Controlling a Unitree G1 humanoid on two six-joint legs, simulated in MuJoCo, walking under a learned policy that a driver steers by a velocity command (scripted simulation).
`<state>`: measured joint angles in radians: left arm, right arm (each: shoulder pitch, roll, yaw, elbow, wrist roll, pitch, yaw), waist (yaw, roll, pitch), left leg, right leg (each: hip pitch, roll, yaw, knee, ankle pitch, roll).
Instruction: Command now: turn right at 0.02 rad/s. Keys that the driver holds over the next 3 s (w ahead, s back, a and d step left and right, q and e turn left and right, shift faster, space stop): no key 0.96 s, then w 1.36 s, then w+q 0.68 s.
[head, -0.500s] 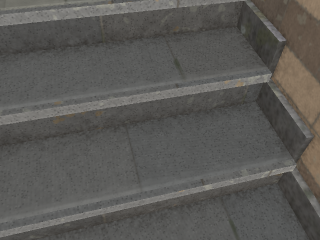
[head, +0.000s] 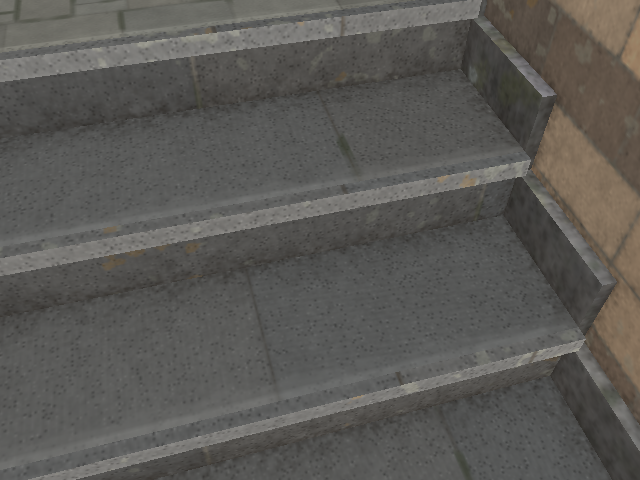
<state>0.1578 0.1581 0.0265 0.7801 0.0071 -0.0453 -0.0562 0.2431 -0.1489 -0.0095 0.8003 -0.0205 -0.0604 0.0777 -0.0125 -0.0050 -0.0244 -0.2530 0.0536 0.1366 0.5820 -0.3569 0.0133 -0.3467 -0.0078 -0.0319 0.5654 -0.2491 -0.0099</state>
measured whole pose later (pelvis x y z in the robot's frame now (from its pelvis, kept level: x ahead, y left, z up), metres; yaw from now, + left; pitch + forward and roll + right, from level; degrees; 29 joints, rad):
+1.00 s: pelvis +0.01 +0.00 +0.00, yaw +1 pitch +2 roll -1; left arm 0.16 0.17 0.02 0.96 0.01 -0.06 -0.08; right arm 0.34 -0.14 -0.03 1.01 -0.02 -0.04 0.07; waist -0.01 -0.01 -0.04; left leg -0.25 0.05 0.12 0.59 -0.38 0.02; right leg -0.34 -0.01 -0.05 0.57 -0.27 -0.01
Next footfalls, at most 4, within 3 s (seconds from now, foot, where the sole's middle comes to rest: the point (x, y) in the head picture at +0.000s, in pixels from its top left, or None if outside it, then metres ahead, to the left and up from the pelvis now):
1.58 left None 0.34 0.10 -0.60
2.10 right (378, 329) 0.66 -0.08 -0.43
2.60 left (243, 164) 0.90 0.16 -0.25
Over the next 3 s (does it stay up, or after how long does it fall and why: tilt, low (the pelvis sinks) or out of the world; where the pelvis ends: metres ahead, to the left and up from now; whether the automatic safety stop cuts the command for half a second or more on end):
stays up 0.97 0.09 0.51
